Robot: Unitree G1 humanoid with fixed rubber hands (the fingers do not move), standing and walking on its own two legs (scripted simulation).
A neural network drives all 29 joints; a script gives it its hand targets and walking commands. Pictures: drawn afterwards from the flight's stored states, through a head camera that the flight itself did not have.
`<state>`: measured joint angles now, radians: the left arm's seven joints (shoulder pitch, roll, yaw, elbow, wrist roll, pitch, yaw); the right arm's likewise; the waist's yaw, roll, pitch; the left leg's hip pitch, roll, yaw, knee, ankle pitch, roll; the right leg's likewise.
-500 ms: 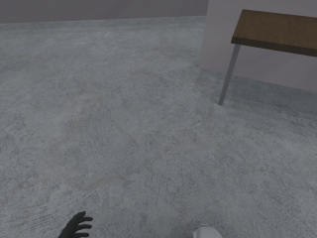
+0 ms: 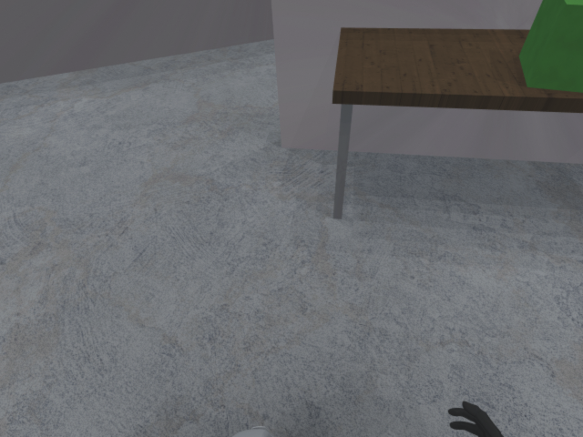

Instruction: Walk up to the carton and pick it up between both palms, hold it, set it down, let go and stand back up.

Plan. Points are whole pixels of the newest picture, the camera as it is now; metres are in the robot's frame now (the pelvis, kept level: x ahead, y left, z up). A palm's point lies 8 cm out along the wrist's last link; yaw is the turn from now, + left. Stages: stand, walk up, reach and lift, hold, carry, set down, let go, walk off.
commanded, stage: walk up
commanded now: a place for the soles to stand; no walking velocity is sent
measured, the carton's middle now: (573, 36) +1.24 -0.78 +0.02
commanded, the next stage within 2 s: none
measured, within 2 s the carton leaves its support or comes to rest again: neither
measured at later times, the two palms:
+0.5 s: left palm (302, 262) +0.46 +0.04 -0.11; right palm out of the picture +0.11 -0.32 -0.13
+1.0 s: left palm (302, 217) +0.61 +0.04 -0.13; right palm (546, 264) +0.46 -0.43 -0.09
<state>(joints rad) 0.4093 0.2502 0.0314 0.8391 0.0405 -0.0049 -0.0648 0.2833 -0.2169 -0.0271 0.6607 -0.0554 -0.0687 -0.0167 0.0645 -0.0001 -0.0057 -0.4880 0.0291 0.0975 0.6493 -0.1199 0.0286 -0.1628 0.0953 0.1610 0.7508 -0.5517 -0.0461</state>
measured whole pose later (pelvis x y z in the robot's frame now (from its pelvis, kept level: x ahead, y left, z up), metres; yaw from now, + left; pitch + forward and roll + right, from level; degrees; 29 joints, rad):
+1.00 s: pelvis +0.49 -0.18 +0.00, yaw -27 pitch -1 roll +1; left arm 0.41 0.24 0.02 0.82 0.06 -0.02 -0.04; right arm 0.34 -0.20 -0.02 0.70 -0.04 -0.06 -0.01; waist 0.03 -0.05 0.00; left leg -0.43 0.05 0.13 0.74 -0.28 0.03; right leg -0.29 0.01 0.03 1.04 -0.57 -0.01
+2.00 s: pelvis +0.77 -0.47 +0.00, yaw -22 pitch -3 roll +1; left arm 0.36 0.27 -0.01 0.82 0.06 0.05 -0.02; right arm 0.34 -0.15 -0.04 0.69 -0.02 -0.05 -0.07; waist 0.01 -0.08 0.08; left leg -0.40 -0.01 0.07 0.72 -0.28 0.05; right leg -0.42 -0.04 -0.08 1.29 -0.52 0.04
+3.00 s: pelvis +0.81 -0.61 +0.03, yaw -16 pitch -2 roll +0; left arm 0.22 0.26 -0.06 0.96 0.00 0.01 0.00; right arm 0.27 -0.24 0.04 0.95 0.00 -0.01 0.00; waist 0.01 0.01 0.04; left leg -0.22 0.02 -0.02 0.54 -0.29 -0.02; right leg -0.27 -0.09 -0.16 0.51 -0.20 0.01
